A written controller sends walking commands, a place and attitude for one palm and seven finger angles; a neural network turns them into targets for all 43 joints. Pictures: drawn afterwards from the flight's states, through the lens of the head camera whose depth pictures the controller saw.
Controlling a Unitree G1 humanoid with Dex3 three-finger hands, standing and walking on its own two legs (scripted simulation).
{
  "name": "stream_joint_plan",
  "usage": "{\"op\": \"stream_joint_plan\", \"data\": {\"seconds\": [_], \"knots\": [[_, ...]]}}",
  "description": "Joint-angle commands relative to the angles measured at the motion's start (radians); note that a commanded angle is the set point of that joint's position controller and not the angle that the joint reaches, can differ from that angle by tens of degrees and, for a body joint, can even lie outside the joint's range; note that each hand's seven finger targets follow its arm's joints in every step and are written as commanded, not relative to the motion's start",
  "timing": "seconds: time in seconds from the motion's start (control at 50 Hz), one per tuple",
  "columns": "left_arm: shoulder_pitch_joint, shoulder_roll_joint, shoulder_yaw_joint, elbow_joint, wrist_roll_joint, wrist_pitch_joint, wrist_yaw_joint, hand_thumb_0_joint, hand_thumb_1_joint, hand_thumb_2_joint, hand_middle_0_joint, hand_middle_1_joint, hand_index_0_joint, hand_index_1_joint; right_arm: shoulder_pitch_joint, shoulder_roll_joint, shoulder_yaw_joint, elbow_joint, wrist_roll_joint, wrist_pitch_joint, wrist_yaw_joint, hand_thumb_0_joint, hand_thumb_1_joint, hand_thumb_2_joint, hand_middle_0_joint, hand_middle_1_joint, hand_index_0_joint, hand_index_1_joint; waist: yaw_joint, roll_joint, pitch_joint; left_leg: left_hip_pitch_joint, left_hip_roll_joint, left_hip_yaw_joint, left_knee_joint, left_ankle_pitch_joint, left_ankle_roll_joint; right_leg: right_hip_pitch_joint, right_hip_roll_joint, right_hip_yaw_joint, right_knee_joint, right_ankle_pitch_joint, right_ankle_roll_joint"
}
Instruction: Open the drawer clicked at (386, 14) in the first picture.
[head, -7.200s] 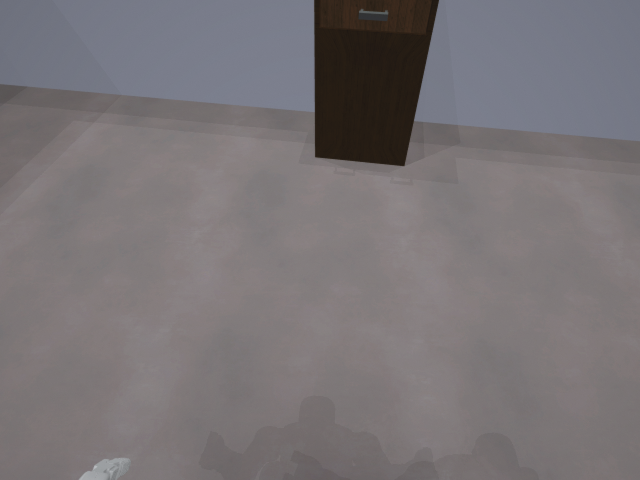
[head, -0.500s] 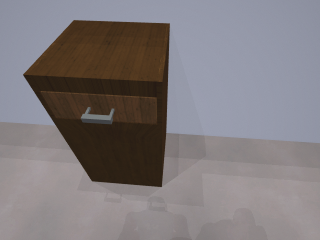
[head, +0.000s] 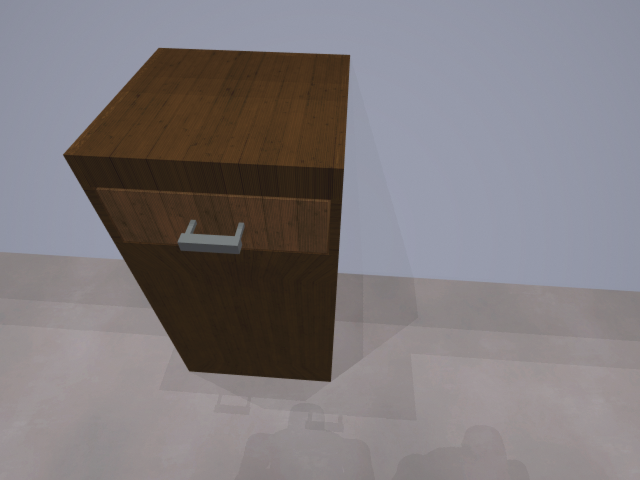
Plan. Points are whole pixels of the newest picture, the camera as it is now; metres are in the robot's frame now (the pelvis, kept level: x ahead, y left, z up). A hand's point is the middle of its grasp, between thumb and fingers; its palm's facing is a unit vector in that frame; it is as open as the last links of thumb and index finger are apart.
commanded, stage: look again from close up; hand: left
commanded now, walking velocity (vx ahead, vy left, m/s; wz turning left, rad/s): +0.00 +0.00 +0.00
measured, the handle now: (213, 235) +0.53 +0.24 -0.05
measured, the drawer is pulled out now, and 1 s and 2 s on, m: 0.00 0.00 0.00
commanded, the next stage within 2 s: raise the hand with hooked fingers in 0.04 s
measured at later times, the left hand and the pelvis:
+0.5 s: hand (184, 444) +0.18 +0.18 -0.05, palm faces -0.07 -0.24 -0.97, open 8.2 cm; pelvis -0.02 -0.01 -0.03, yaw -5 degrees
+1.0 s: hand (165, 396) +0.22 +0.21 -0.01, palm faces -0.04 -0.08 -1.00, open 11.2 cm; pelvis +0.00 -0.03 -0.03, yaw -1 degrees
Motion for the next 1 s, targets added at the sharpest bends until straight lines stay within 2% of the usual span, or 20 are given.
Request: {"op": "stream_joint_plan", "data": {"seconds": [0.0,0.1,0.12,0.14,0.16,0.18,0.2,0.22,0.26,0.3,0.34,0.42,0.5,0.56,0.58,0.64,0.68,0.78,0.84,0.98], "knots": [[0.07,0.074,0.012,-0.019,-0.002,-0.01,0.004,0.0,0.9,0.9,-0.2,-0.3,-0.2,-0.3,0.063,-0.102,-0.013,-0.019,0.002,-0.02,-0.007,0.0,-0.9,-0.9,0.2,0.3,0.2,0.3,0.01,0.008,0.068,-0.11,0.114,-0.105,-0.135,0.195,0.026,0.057,-0.072,0.068,-0.059,0.138,-0.028],[0.073,0.069,0.011,-0.01,-0.002,-0.009,0.005,0.0,0.9,0.9,-0.2,-0.3,-0.2,-0.3,0.063,-0.098,-0.013,-0.004,0.004,-0.02,-0.009,0.0,-0.9,-0.9,0.2,0.3,0.2,0.3,0.009,0.006,0.062,-0.082,0.114,-0.098,-0.136,0.226,0.025,0.059,-0.076,0.07,-0.065,0.16,-0.025],[0.137,0.113,0.013,0.024,0.009,-0.025,0.047,0.0,0.9,0.9,-0.2,-0.3,-0.2,-0.3,-0.052,-0.138,-0.03,-0.071,0.02,-0.021,-0.001,0.0,-0.9,-0.9,0.2,0.3,0.2,0.3,0.043,-0.097,0.107,-0.139,0.127,-0.058,0.056,0.313,-0.009,0.01,-0.13,0.117,-0.066,0.511,-0.013],[-0.673,0.42,0.012,-1.525,0.153,-0.191,0.054,0.0,0.877,0.89,-0.202,-0.315,-0.202,-0.315,-0.054,-0.286,-0.037,-0.413,0.064,-0.169,-0.038,0.0,-0.9,-0.9,0.2,0.3,0.2,0.3,-0.059,0.242,-0.417,0.14,0.021,-0.059,-0.068,0.463,0.019,0.097,-0.004,0.145,0.034,0.396,-0.044],[-0.194,0.359,0.04,-1.238,0.19,-0.102,0.133,0.0,0.853,0.88,-0.203,-0.33,-0.203,-0.33,-0.132,-0.208,-0.037,-0.371,0.046,-0.268,-0.077,0.0,-0.9,-0.9,0.2,0.3,0.2,0.3,0.032,0.338,-0.381,0.194,0.066,-0.058,-0.06,0.634,-0.015,-0.003,0.008,0.053,0.095,0.128,-0.059],[0.069,0.15,-0.063,-1.123,0.181,0.057,0.18,0.0,0.83,0.87,-0.205,-0.345,-0.205,-0.345,-0.136,-0.159,-0.058,-0.357,0.069,-0.295,-0.075,0.0,-0.9,-0.9,0.2,0.3,0.2,0.3,0.003,0.229,-0.225,0.044,0.071,-0.072,-0.102,0.517,-0.06,-0.107,0.019,-0.002,0.136,-0.034,-0.032],[0.065,0.06,-0.136,-1.112,0.233,0.075,0.181,0.0,0.807,0.86,-0.207,-0.36,-0.207,-0.36,-0.124,-0.165,-0.051,-0.342,0.064,-0.305,-0.072,0.0,-0.9,-0.9,0.2,0.3,0.2,0.3,-0.016,0.126,-0.099,-0.029,0.061,-0.062,-0.074,0.418,-0.043,-0.146,0.024,-0.01,0.107,-0.012,-0.024],[-0.025,0.146,-0.101,-1.164,0.319,0.059,0.208,0.0,0.783,0.85,-0.208,-0.375,-0.208,-0.375,-0.175,-0.213,-0.06,-0.399,0.045,-0.309,-0.062,0.0,-0.9,-0.9,0.2,0.3,0.2,0.3,-0.029,0.09,0.007,-0.127,0.037,-0.094,-0.039,0.255,-0.029,-0.193,0.03,0.012,0.071,0.001,-0.034],[0.065,0.186,-0.083,-1.124,0.539,0.045,0.265,0.0,0.737,0.83,-0.212,-0.405,-0.212,-0.405,-0.172,-0.239,-0.072,-0.472,-0.002,-0.268,-0.044,0.0,-0.9,-0.9,0.2,0.3,0.2,0.3,-0.026,-0.086,-0.064,-0.22,0.016,-0.103,0.041,0.144,-0.012,-0.248,0.045,0.011,0.094,-0.037,-0.046],[0.29,0.145,-0.1,-1.09,0.729,0.043,0.317,0.0,0.69,0.81,-0.215,-0.435,-0.215,-0.435,-0.21,-0.228,-0.096,-0.579,-0.022,-0.211,-0.004,0.0,-0.9,-0.9,0.2,0.3,0.2,0.3,0.048,-0.106,-0.137,-0.251,-0.003,-0.069,0.089,0.135,-0.025,-0.249,0.061,0.028,0.118,-0.126,-0.06],[0.455,0.108,-0.112,-1.023,0.871,0.032,0.35,0.0,0.643,0.79,-0.218,-0.465,-0.218,-0.465,-0.264,-0.231,-0.107,-0.641,-0.04,-0.117,0.039,0.0,-0.9,-0.9,0.2,0.3,0.2,0.3,0.087,-0.191,-0.065,-0.344,-0.007,-0.046,0.124,0.123,-0.028,-0.285,0.067,0.065,0.124,-0.113,-0.075],[0.45,0.229,0.013,-1.156,1.025,-0.059,0.411,0.0,0.55,0.75,-0.225,-0.525,-0.225,-0.525,-0.347,-0.211,-0.095,-0.739,-0.037,0.007,0.09,0.0,-0.9,-0.9,0.2,0.3,0.2,0.3,0.146,-0.153,-0.161,-0.394,-0.026,-0.017,0.188,0.147,-0.021,-0.235,0.051,0.131,0.201,0.044,-0.085],[0.161,0.322,0.09,-1.295,1.139,-0.091,0.513,0.0,0.457,0.71,-0.232,-0.585,-0.232,-0.585,-0.336,-0.191,-0.097,-0.759,-0.057,0.064,0.09,0.0,-0.9,-0.9,0.2,0.3,0.2,0.3,0.119,-0.052,-0.255,-0.376,-0.046,-0.033,0.29,0.096,-0.009,-0.377,0.046,0.214,0.244,-0.03,-0.081],[-0.02,0.363,0.109,-1.385,1.149,-0.115,0.562,0.0,0.387,0.68,-0.237,-0.63,-0.237,-0.63,-0.317,-0.186,-0.103,-0.753,-0.066,0.068,0.078,0.0,-0.9,-0.9,0.2,0.3,0.2,0.3,0.076,0.037,-0.378,-0.283,-0.045,-0.056,0.391,0.105,-0.002,-0.482,0.029,0.245,0.279,-0.03,-0.078],[-0.111,0.382,0.115,-1.428,1.137,-0.118,0.566,0.0,0.363,0.67,-0.238,-0.645,-0.238,-0.645,-0.313,-0.184,-0.102,-0.743,-0.072,0.072,0.068,0.0,-0.9,-0.9,0.2,0.3,0.2,0.3,0.047,0.027,-0.385,-0.282,-0.044,-0.071,0.417,0.09,0.005,-0.505,0.029,0.244,0.285,-0.04,-0.07],[-0.093,0.37,0.087,-1.391,1.08,-0.108,0.537,0.0,0.293,0.64,-0.243,-0.69,-0.243,-0.69,-0.313,-0.193,-0.098,-0.733,-0.067,0.063,0.055,0.0,-0.9,-0.9,0.2,0.3,0.2,0.3,0.021,0.061,-0.379,-0.294,-0.047,-0.053,0.427,0.09,0.011,-0.477,0.03,0.21,0.279,0.012,-0.061],[-0.098,0.353,0.063,-1.363,1.048,-0.063,0.497,0.0,0.247,0.62,-0.247,-0.72,-0.247,-0.72,-0.326,-0.188,-0.086,-0.725,-0.065,0.07,0.046,0.0,-0.9,-0.9,0.2,0.3,0.2,0.3,0.012,0.017,-0.366,-0.328,-0.047,-0.046,0.408,0.106,0.016,-0.402,0.033,0.188,0.263,0.074,-0.051],[0.047,0.378,0.077,-1.304,1.0,0.031,0.365,0.0,0.13,0.57,-0.255,-0.795,-0.255,-0.795,-0.348,-0.181,-0.056,-0.723,-0.04,0.08,0.02,0.0,-0.9,-0.9,0.2,0.3,0.2,0.3,0.067,-0.067,-0.34,-0.375,-0.04,-0.028,0.283,0.15,0.017,-0.13,0.026,0.167,0.207,0.258,-0.035],[0.098,0.398,0.1,-1.297,0.989,0.011,0.318,0.0,0.06,0.54,-0.26,-0.84,-0.26,-0.84,-0.33,-0.177,-0.048,-0.705,-0.038,0.069,0.015,0.0,-0.9,-0.9,0.2,0.3,0.2,0.3,0.085,-0.1,-0.298,-0.382,-0.035,-0.027,0.228,0.165,0.008,-0.061,0.014,0.159,0.188,0.32,-0.026],[-0.024,0.428,0.172,-1.331,0.985,-0.073,0.363,0.0,-0.103,0.47,-0.272,-0.945,-0.272,-0.945,-0.3,-0.181,-0.078,-0.681,-0.039,0.057,0.013,0.0,-0.9,-0.9,0.2,0.3,0.2,0.3,0.075,-0.05,-0.302,-0.339,-0.038,-0.026,0.19,0.157,0.01,-0.062,0.006,0.145,0.153,0.261,-0.028]]}}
